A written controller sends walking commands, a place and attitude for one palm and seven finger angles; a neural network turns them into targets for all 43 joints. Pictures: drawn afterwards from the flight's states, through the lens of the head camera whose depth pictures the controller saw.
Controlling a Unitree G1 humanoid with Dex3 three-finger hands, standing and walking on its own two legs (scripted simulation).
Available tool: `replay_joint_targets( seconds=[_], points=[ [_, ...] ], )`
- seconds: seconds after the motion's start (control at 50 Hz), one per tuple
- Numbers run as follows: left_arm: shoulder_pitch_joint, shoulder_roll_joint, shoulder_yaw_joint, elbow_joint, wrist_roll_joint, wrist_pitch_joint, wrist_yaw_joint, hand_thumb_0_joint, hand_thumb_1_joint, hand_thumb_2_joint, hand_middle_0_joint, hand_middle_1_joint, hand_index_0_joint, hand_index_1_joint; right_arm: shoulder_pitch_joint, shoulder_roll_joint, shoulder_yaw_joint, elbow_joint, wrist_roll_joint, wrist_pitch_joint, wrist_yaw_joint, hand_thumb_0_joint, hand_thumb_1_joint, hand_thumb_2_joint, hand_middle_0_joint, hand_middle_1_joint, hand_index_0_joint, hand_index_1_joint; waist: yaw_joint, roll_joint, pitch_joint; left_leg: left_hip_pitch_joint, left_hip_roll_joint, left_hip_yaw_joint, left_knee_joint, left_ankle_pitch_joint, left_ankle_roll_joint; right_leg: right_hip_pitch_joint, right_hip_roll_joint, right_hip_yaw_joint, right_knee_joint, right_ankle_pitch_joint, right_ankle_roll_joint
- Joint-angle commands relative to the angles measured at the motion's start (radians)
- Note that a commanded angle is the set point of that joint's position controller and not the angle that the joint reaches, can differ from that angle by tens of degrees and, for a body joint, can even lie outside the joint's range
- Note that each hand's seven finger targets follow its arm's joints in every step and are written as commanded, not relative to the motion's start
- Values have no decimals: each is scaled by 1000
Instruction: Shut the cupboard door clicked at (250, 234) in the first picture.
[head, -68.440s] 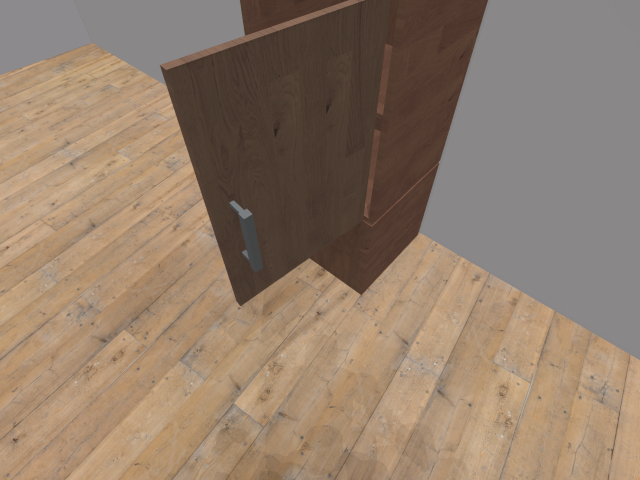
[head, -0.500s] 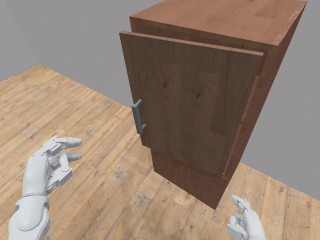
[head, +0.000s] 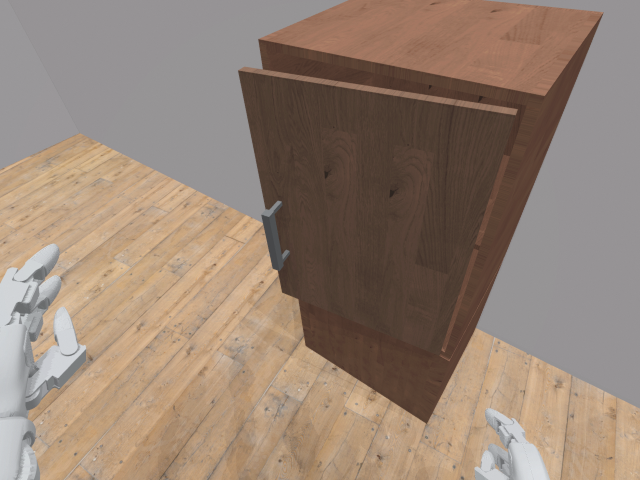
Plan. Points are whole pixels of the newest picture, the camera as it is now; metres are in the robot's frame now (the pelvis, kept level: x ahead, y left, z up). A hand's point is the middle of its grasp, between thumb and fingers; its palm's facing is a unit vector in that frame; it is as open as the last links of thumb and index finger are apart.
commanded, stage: draw the hand back to the body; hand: left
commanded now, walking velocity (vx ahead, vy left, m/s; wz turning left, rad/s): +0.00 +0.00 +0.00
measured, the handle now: (277, 236) +0.62 +0.18 -0.10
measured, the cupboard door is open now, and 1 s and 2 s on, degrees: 9 9 9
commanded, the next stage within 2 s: step back with the hand held close in 0.06 s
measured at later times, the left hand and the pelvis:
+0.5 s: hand (47, 361) +0.17 +0.28 +0.15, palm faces +0.39 -0.75 -0.52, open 7.4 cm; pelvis -0.02 +0.02 -0.01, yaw +1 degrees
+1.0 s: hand out of the picture +0.11 +0.29 +0.15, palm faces +0.46 -0.75 -0.46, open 7.4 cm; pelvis -0.08 +0.02 -0.01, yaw +2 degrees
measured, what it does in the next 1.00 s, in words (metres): shifts its weight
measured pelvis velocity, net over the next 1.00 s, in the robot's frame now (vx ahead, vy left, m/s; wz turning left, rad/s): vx -0.08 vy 0.02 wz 0.03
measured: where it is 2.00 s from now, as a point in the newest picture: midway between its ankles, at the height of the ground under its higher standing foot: outside the picture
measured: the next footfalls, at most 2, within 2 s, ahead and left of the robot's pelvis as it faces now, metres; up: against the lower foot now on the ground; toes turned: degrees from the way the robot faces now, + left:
right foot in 1.62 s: -0.26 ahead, -0.11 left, +0.00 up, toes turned +2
left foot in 1.94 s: -0.07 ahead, +0.12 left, +0.00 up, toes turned -1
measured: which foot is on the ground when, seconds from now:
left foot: down 0.00-1.00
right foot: down 0.00-1.00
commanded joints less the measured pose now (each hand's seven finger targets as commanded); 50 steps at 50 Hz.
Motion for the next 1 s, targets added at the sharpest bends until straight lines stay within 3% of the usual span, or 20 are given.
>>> replay_joint_targets(
  seconds=[0.0,0.04,0.16,0.18,0.22,0.26,0.38,0.46,0.52,0.54,0.56,0.62,0.64,0.72,0.74,0.76,0.84,0.88,0.94,0.98],
  points=[
    [-98,220,157,-245,-1,-84,23,0,900,900,-200,-300,-200,-300,-144,-73,-23,-167,5,-69,-4,0,-900,-900,200,300,200,300,7,21,-59,-19,14,-3,-56,229,8,22,-8,12,-65,190,1],
    [-71,213,159,-199,-5,-77,18,0,900,900,-200,-300,-200,-300,-142,-79,-25,-161,6,-68,-4,0,-900,-900,200,300,200,300,7,-28,-15,-34,19,-7,-61,221,8,5,-2,11,-80,179,3],
    [-82,201,149,-204,-7,-78,11,0,900,900,-200,-300,-200,-300,-136,-80,-29,-166,5,-62,0,0,-900,-900,200,300,200,300,3,-24,-43,-15,20,0,-65,223,11,14,-6,16,-79,181,6],
    [-145,295,240,-244,-2,-114,19,0,900,900,-200,-300,-200,-300,-124,-123,-47,-190,7,-35,4,0,-900,-900,200,300,200,300,-40,-29,-15,-110,48,-31,5,162,29,-46,-76,92,-111,190,-3],
    [-54,227,176,-194,0,-129,14,0,900,900,-200,-300,-200,-300,-118,-108,-49,-176,4,-8,8,0,-900,-900,200,300,200,300,-51,-101,-35,-114,36,-39,71,141,22,-89,-134,120,-124,181,-29],
    [0,238,192,-205,-3,-143,20,0,900,900,-200,-300,-200,-300,-115,-101,-51,-181,6,7,4,0,-900,-900,200,300,200,300,-54,-88,-80,-122,37,-40,93,167,18,-78,-159,114,-87,236,-42],
    [59,274,230,-289,-14,-144,37,0,900,900,-200,-300,-200,-300,-112,-123,-61,-220,8,50,-15,0,-900,-900,200,300,200,300,-51,-7,-179,-137,84,-87,29,473,8,3,-76,41,75,408,-6],
    [65,275,232,-284,-15,-134,40,0,900,900,-200,-300,-200,-300,-105,-128,-65,-233,8,69,-22,0,-900,-900,200,300,200,300,-51,-18,-181,-175,103,-99,10,481,8,12,-52,38,106,400,5],
    [74,271,231,-268,-15,-131,43,0,900,900,-200,-300,-200,-300,-104,-134,-66,-236,8,73,-23,0,-900,-900,200,300,200,300,-50,-44,-166,-245,115,-112,-17,345,22,16,-45,51,106,323,11],
    [77,292,251,-272,-11,-134,44,0,900,900,-200,-300,-200,-300,-116,-140,-68,-235,6,70,-25,0,-900,-900,200,300,200,300,-45,-29,-165,-273,113,-116,-28,291,27,32,-44,54,104,313,12],
    [75,265,225,-278,-10,-137,43,0,900,900,-200,-300,-200,-300,-110,-134,-63,-239,9,70,-24,0,-900,-900,200,300,200,300,-51,-28,-152,-305,113,-117,-33,253,29,36,-45,54,109,295,13],
    [72,270,231,-291,-5,-145,48,0,900,900,-200,-300,-200,-300,-108,-137,-63,-240,11,63,-22,0,-900,-900,200,300,200,300,-52,-21,-133,-401,117,-126,-56,73,46,53,-37,68,111,212,20],
    [68,300,262,-299,2,-152,49,0,900,900,-200,-300,-200,-300,-116,-146,-64,-237,6,57,-24,0,-900,-900,200,300,200,300,-48,-5,-131,-443,119,-138,-74,9,52,79,-33,71,119,197,22],
    [50,278,251,-291,13,-175,54,0,900,900,-200,-300,-200,-300,-99,-139,-58,-239,6,42,-22,0,-900,-900,200,300,200,300,-58,-13,-80,-587,108,-139,-79,-238,67,97,-39,99,111,95,20],
    [39,305,274,-299,20,-181,55,0,900,900,-200,-300,-200,-300,-103,-145,-62,-237,6,35,-21,0,-900,-900,200,300,200,300,-56,-19,-82,-589,101,-136,-65,-268,67,90,-45,115,93,71,16],
    [35,274,244,-304,19,-187,54,0,900,900,-200,-300,-200,-300,-97,-132,-56,-239,7,30,-20,0,-900,-900,200,300,200,300,-61,-30,-78,-577,91,-127,-44,-267,62,60,-58,122,76,38,11],
    [21,302,261,-311,25,-207,66,0,900,900,-200,-300,-200,-300,-83,-142,-61,-220,-2,6,-19,0,-900,-900,200,300,200,300,-63,-42,-64,-533,80,-124,-12,-278,52,-29,-68,143,12,-89,0],
    [2,272,225,-334,25,-216,67,0,900,900,-200,-300,-200,-300,-80,-138,-56,-219,-1,-4,-18,0,-900,-900,200,300,200,300,-68,-14,-58,-511,81,-125,-16,-271,49,-61,-62,135,7,-119,0],
    [3,291,254,-314,36,-228,73,0,900,900,-200,-300,-200,-300,-84,-151,-61,-212,-5,-20,-23,0,-900,-900,200,300,200,300,-62,35,-48,-604,123,-175,-101,-350,70,26,-11,103,74,-96,17],
    [-4,273,242,-337,40,-237,69,0,900,900,-200,-300,-200,-300,-84,-152,-59,-217,-4,-26,-22,0,-900,-900,200,300,200,300,-60,81,-62,-678,151,-202,-149,-355,83,118,25,85,175,23,24]
  ],
)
